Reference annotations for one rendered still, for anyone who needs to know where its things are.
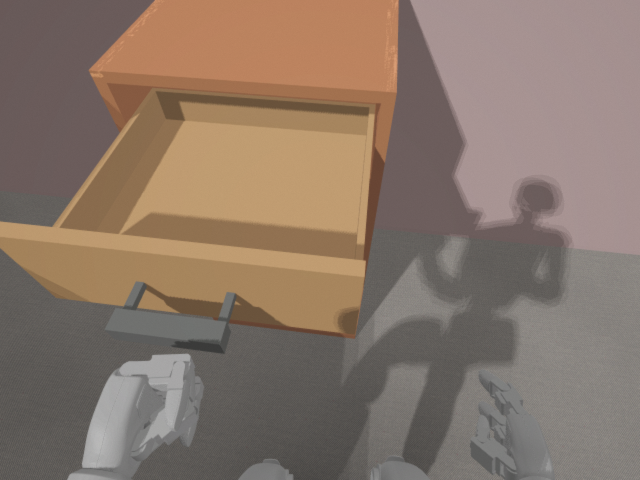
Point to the right robot hand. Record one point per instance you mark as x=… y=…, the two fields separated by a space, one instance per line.
x=518 y=435

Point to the robot right shin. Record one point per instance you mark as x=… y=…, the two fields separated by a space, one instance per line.
x=394 y=458

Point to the cabinet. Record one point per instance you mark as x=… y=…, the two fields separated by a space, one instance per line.
x=329 y=50

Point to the handle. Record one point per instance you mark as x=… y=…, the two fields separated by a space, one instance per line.
x=127 y=324

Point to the drawer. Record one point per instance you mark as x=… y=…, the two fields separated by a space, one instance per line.
x=204 y=193

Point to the left robot hand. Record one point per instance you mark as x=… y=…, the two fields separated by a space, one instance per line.
x=162 y=391

